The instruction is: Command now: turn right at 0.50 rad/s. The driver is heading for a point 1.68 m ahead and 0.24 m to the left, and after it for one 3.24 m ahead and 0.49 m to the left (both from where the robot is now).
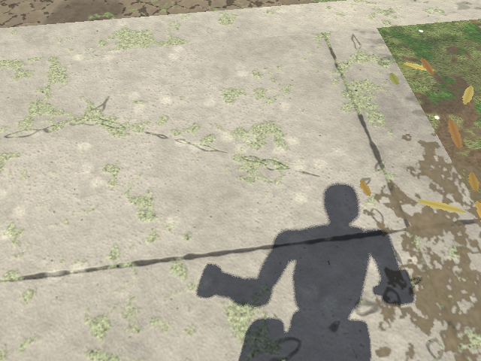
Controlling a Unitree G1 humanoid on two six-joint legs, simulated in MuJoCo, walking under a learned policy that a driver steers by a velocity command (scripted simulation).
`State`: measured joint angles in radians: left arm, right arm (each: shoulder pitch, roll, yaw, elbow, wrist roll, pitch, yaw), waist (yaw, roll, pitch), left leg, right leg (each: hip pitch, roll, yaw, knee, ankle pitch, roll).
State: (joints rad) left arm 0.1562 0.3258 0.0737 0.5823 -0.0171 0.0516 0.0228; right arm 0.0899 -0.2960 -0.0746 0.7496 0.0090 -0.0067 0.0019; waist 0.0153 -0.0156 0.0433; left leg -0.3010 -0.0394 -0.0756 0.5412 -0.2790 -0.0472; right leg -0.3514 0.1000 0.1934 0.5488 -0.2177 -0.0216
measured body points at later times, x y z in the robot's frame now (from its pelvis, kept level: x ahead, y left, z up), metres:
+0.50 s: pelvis +0.00 -0.02 +0.00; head +0.01 -0.03 +0.45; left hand +0.18 +0.22 -0.09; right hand +0.09 -0.29 -0.12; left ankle +0.01 +0.13 -0.73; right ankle -0.02 -0.13 -0.73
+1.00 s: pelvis -0.01 +0.03 +0.00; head +0.03 +0.07 +0.45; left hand +0.11 +0.34 -0.11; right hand +0.15 -0.23 -0.09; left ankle -0.01 +0.10 -0.73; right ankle -0.03 -0.13 -0.64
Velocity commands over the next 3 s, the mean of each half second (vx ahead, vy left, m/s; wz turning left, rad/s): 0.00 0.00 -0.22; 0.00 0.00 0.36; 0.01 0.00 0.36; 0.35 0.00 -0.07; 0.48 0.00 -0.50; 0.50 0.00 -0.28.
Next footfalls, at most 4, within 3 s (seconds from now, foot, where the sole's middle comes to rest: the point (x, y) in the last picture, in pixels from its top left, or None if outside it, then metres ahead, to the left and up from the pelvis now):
0.02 left None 0.03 0.11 -0.77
0.34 right None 0.02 -0.13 -0.77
1.46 right None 0.11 -0.10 -0.77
1.80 left None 0.11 0.19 -0.77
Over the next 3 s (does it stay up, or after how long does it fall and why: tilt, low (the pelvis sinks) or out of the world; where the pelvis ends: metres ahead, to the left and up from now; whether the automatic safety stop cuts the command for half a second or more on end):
stays up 0.71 0.19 0.01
